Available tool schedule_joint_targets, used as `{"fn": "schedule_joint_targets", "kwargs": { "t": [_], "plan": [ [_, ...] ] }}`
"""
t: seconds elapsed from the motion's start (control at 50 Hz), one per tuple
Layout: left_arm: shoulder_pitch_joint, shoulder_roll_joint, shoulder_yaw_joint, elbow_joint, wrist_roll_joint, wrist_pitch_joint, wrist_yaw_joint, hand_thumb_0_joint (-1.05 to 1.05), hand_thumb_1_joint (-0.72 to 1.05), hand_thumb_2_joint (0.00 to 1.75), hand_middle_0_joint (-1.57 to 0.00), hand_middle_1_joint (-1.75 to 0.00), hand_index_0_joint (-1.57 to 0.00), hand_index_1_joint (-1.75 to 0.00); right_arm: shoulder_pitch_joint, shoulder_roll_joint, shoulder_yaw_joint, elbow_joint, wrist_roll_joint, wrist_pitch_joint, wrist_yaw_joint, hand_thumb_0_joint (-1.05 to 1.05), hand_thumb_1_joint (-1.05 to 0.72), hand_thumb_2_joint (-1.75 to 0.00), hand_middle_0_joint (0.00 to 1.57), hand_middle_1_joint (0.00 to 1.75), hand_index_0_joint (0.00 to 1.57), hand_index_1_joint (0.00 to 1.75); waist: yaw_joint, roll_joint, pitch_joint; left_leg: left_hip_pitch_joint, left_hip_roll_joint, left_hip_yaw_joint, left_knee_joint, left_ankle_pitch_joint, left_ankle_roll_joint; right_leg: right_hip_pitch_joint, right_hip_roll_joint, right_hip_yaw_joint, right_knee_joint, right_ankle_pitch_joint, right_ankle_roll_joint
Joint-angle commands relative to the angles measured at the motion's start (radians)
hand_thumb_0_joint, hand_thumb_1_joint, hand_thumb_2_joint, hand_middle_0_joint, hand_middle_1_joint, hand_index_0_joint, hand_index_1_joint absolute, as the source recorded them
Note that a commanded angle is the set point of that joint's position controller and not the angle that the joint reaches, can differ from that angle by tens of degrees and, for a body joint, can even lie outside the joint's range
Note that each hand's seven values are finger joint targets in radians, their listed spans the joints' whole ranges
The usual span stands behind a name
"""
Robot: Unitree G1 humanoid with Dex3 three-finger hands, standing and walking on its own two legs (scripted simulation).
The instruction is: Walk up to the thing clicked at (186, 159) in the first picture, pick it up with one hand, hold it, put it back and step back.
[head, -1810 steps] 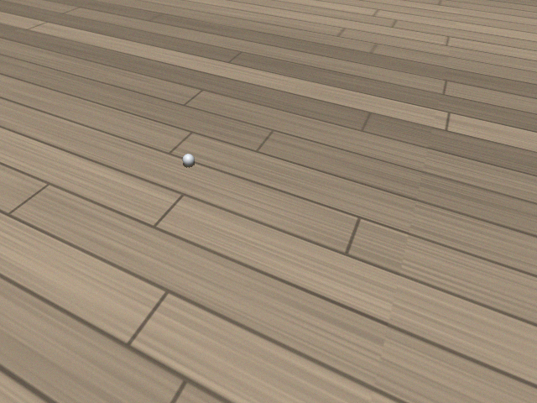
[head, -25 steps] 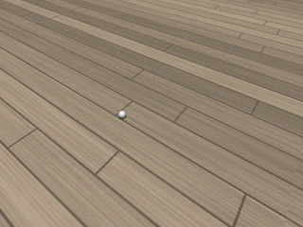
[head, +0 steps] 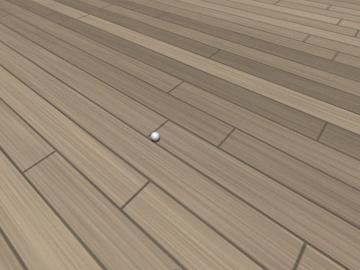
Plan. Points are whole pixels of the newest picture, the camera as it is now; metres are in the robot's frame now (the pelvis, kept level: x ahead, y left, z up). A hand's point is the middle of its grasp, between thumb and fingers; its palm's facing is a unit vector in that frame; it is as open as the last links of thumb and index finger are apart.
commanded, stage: step back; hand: left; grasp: from above
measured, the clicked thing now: (155, 136) +1.14 +0.22 -0.73
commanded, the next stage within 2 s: stand in 0.24 s
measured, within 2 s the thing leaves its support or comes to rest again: neither
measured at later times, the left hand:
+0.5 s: hand out of the picture +0.12 +0.27 -0.14, palm faces -0.02 -0.94 -0.34, open 7.4 cm
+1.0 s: hand out of the picture +0.06 +0.25 -0.13, palm faces -0.05 -0.93 -0.35, open 7.4 cm
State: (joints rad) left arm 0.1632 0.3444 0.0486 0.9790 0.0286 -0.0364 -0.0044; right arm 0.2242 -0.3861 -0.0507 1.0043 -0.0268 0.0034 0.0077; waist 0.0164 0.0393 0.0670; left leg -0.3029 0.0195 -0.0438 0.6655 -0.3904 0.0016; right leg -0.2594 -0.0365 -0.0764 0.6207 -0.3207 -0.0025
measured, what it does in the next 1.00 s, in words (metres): stands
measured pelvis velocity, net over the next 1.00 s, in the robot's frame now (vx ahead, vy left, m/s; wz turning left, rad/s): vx -0.01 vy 0.00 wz -0.03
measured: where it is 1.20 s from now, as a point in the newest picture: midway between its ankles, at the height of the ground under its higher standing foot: outside the picture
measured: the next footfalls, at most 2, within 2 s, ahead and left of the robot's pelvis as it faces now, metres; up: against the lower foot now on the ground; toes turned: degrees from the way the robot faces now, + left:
none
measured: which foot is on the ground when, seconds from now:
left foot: down 0.00-1.00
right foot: down 0.00-1.00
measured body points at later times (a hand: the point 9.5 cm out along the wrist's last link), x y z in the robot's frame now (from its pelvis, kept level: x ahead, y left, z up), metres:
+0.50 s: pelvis +0.02 +0.02 +0.02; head +0.03 +0.02 +0.47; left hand +0.12 +0.32 -0.11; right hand +0.14 -0.28 -0.10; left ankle +0.03 +0.14 -0.73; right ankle +0.01 -0.12 -0.73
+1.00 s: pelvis -0.01 +0.00 +0.02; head +0.00 -0.01 +0.47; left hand +0.07 +0.30 -0.11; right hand +0.05 -0.30 -0.12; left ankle +0.03 +0.14 -0.73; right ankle +0.01 -0.12 -0.73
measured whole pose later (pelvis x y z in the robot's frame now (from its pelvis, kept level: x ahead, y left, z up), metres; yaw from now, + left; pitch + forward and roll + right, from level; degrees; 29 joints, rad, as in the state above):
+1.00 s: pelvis -0.01 +0.00 +0.02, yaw -2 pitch -3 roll +0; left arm 0.12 0.36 0.00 1.15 0.01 -0.01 -0.01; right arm 0.12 -0.34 -0.01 1.16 -0.01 0.00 0.02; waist 0.00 0.01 0.07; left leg -0.13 0.03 -0.01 0.33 -0.14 -0.03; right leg -0.12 -0.02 -0.03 0.34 -0.16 0.01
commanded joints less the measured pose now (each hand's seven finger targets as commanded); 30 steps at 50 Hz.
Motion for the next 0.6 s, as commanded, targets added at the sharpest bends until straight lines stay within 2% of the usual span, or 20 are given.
{"fn": "schedule_joint_targets", "kwargs": {
  "t": [0.0,0.02,0.04,0.06,0.08,0.12,0.14,0.16,0.2,0.22,0.26,0.28,0.44,0.58],
  "plan": [
    [-0.080,0.230,0.048,-0.082,-0.017,-0.009,0.017,0.00,0.90,0.90,-0.20,-0.30,-0.20,-0.30,0.038,-0.171,-0.046,-0.018,-0.010,-0.037,-0.019,0.00,-0.90,-0.90,0.20,0.30,0.20,0.30,-0.033,-0.101,-0.094,0.180,0.025,-0.015,-0.236,0.286,0.024,-0.055,-0.144,0.133,-0.049,0.319,-0.074],
    [-0.073,0.197,0.040,-0.083,-0.028,-0.007,0.016,0.00,0.90,0.90,-0.20,-0.30,-0.20,-0.30,0.018,-0.214,-0.050,-0.026,-0.012,-0.044,-0.024,0.00,-0.90,-0.90,0.20,0.30,0.20,0.30,-0.014,0.018,-0.129,0.161,0.157,-0.184,-0.262,0.419,0.069,-0.041,-0.073,0.080,0.035,0.276,-0.027],
    [-0.082,0.204,0.045,-0.062,-0.041,-0.001,0.018,0.00,0.90,0.90,-0.20,-0.30,-0.20,-0.30,-0.064,-0.248,-0.049,-0.040,0.002,-0.045,-0.022,0.00,-0.90,-0.90,0.20,0.30,0.20,0.30,0.009,0.059,-0.119,0.071,0.205,-0.238,-0.250,0.412,0.143,0.007,0.005,0.043,0.041,0.056,-0.012],
    [-0.069,0.210,0.043,-0.040,-0.036,0.000,0.022,0.00,0.90,0.90,-0.20,-0.30,-0.20,-0.30,-0.113,-0.246,-0.045,-0.044,0.007,-0.042,-0.018,0.00,-0.90,-0.90,0.20,0.30,0.20,0.30,0.020,0.075,-0.107,0.027,0.226,-0.235,-0.236,0.393,0.169,0.058,0.001,0.057,-0.004,-0.021,-0.020],
    [-0.066,0.213,0.037,-0.025,-0.033,-0.003,0.023,0.00,0.90,0.90,-0.20,-0.30,-0.20,-0.30,-0.138,-0.222,-0.037,-0.039,0.008,-0.038,-0.016,0.00,-0.90,-0.90,0.20,0.30,0.20,0.30,0.026,0.054,-0.108,0.024,0.198,-0.176,-0.229,0.417,0.145,0.096,-0.010,0.065,-0.053,0.014,-0.022],
    [-0.057,0.234,0.042,-0.011,-0.027,-0.012,0.022,0.00,0.90,0.90,-0.20,-0.30,-0.20,-0.30,-0.136,-0.186,-0.026,-0.037,0.013,-0.037,-0.020,0.00,-0.90,-0.90,0.20,0.30,0.20,0.30,0.020,0.035,-0.150,0.074,0.127,-0.085,-0.178,0.521,0.068,0.136,-0.062,0.095,-0.095,0.260,-0.035],
    [-0.056,0.242,0.042,-0.006,-0.027,-0.014,0.024,0.00,0.90,0.90,-0.20,-0.30,-0.20,-0.30,-0.126,-0.184,-0.027,-0.031,0.018,-0.037,-0.024,0.00,-0.90,-0.90,0.20,0.30,0.20,0.30,0.008,0.033,-0.167,0.075,0.107,-0.061,-0.160,0.560,0.051,0.162,-0.079,0.104,-0.094,0.355,-0.038],
    [-0.079,0.248,0.041,-0.001,-0.030,-0.011,0.024,0.00,0.90,0.90,-0.20,-0.30,-0.20,-0.30,-0.121,-0.178,-0.025,-0.019,0.019,-0.034,-0.025,0.00,-0.90,-0.90,0.20,0.30,0.20,0.30,-0.001,0.028,-0.163,0.071,0.098,-0.054,-0.173,0.550,0.042,0.170,-0.086,0.110,-0.088,0.373,-0.038],
    [-0.094,0.237,0.035,0.007,-0.030,-0.006,0.026,0.00,0.90,0.90,-0.20,-0.30,-0.20,-0.30,-0.143,-0.181,-0.026,-0.005,0.018,-0.033,-0.026,0.00,-0.90,-0.90,0.20,0.30,0.20,0.30,0.001,0.027,-0.172,0.120,0.108,-0.060,-0.184,0.578,0.045,0.150,-0.083,0.096,-0.087,0.375,-0.037],
    [-0.067,0.191,0.008,0.034,-0.035,0.001,0.020,0.00,0.90,0.90,-0.20,-0.30,-0.20,-0.30,-0.146,-0.190,-0.016,-0.005,0.018,-0.041,-0.024,0.00,-0.90,-0.90,0.20,0.30,0.20,0.30,0.004,0.005,-0.169,0.164,0.118,-0.084,-0.214,0.586,0.044,0.142,-0.078,0.110,-0.127,0.394,-0.029],
    [-0.086,0.205,0.007,0.040,-0.031,0.001,0.018,0.00,0.90,0.90,-0.20,-0.30,-0.20,-0.30,-0.150,-0.192,-0.017,0.009,0.019,-0.049,-0.024,0.00,-0.90,-0.90,0.20,0.30,0.20,0.30,-0.004,-0.003,-0.168,0.182,0.130,-0.089,-0.234,0.627,0.043,0.164,-0.077,0.105,-0.151,0.404,-0.020],
    [-0.102,0.209,0.005,0.045,-0.033,0.004,0.018,0.00,0.90,0.90,-0.20,-0.30,-0.20,-0.30,-0.158,-0.184,-0.013,0.012,0.020,-0.048,-0.022,0.00,-0.90,-0.90,0.20,0.30,0.20,0.30,-0.007,-0.006,-0.142,0.166,0.123,-0.082,-0.259,0.585,0.036,0.165,-0.076,0.108,-0.167,0.369,-0.017],
    [-0.125,0.212,-0.007,0.080,-0.022,0.001,0.013,0.00,0.90,0.90,-0.20,-0.30,-0.20,-0.30,-0.221,-0.166,-0.006,0.029,0.022,-0.042,-0.015,0.00,-0.90,-0.90,0.20,0.30,0.20,0.30,-0.013,-0.023,-0.112,0.198,0.112,-0.053,-0.341,0.483,0.020,0.186,-0.091,0.116,-0.277,0.334,-0.006],
    [-0.134,0.221,-0.007,0.098,-0.020,-0.004,0.009,0.00,0.90,0.90,-0.20,-0.30,-0.20,-0.30,-0.233,-0.159,-0.001,0.049,0.020,-0.037,-0.007,0.00,-0.90,-0.90,0.20,0.30,0.20,0.30,-0.016,-0.031,-0.085,0.187,0.100,-0.044,-0.396,0.320,0.008,0.170,-0.100,0.131,-0.340,0.214,-0.004]
  ]
}}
